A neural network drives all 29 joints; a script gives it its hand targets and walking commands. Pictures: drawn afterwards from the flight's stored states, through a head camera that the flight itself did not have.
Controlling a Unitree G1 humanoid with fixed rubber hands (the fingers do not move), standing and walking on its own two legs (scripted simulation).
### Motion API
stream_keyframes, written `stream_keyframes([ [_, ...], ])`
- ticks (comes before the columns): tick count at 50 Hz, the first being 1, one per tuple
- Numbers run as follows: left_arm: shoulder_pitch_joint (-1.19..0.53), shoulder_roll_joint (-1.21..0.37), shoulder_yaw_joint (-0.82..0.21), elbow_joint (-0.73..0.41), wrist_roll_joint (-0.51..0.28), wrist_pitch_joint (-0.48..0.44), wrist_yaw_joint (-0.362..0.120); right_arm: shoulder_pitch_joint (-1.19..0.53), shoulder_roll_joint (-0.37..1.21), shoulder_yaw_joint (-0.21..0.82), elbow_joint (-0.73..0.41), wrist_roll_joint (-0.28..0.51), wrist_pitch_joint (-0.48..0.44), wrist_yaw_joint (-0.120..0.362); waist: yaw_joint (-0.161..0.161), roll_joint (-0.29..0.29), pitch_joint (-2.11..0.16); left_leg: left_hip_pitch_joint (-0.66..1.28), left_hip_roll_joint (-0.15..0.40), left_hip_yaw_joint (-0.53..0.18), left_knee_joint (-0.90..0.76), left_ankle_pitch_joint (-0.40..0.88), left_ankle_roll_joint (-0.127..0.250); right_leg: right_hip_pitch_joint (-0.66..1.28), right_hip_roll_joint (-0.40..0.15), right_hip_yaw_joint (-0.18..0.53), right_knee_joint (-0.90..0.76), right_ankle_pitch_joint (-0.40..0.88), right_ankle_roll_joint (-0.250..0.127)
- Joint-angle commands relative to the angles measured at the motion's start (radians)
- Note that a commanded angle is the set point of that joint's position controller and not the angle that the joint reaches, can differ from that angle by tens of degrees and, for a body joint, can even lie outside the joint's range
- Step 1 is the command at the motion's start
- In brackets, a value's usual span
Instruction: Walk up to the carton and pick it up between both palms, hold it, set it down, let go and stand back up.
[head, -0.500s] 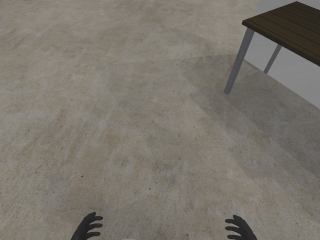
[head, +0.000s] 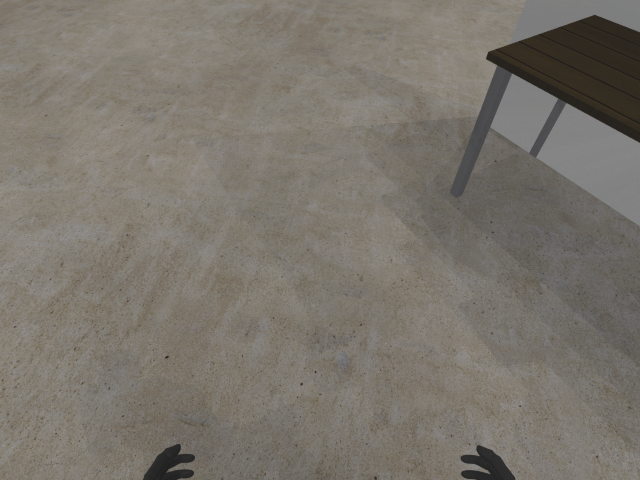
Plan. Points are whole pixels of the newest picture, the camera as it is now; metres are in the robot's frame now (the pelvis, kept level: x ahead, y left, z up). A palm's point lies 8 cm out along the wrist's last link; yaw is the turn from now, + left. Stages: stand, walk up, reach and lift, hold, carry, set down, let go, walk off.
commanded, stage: stand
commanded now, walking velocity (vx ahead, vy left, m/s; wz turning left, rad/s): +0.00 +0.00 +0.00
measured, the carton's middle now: out of the picture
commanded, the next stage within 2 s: walk up in 1.50 s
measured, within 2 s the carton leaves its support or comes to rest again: neither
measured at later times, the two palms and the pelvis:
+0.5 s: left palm out of the picture +0.08 +0.23 -0.12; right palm out of the picture +0.08 -0.23 -0.12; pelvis +0.00 +0.00 +0.00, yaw +0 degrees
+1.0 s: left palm out of the picture +0.02 +0.23 -0.13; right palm out of the picture +0.02 -0.23 -0.12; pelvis +0.00 +0.00 +0.01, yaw +0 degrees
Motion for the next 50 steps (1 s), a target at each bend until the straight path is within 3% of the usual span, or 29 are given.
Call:
stream_keyframes([
  [1,-0.008,0.089,0.029,-0.078,0.0,-0.026,0.005,-0.011,-0.088,-0.029,-0.075,0.001,-0.025,-0.006,0.001,0.007,-0.054,0.017,0.048,-0.062,-0.11,0.152,0.03,0.022,-0.037,0.05,-0.093,0.155,-0.037],
  [27,0.031,0.089,0.046,0.042,-0.003,-0.03,0.016,0.028,-0.084,-0.046,0.042,0.004,-0.026,-0.018,-0.001,-0.002,-0.027,0.056,0.055,-0.07,-0.15,0.182,0.037,0.056,-0.049,0.062,-0.138,0.192,-0.043],
  [50,0.088,0.063,0.044,0.264,-0.008,-0.031,0.027,0.084,-0.064,-0.045,0.258,0.011,-0.031,-0.028,0.001,0.002,0.03,0.095,0.066,-0.077,-0.244,0.165,0.038,0.108,-0.059,0.073,-0.226,0.18,-0.041],
])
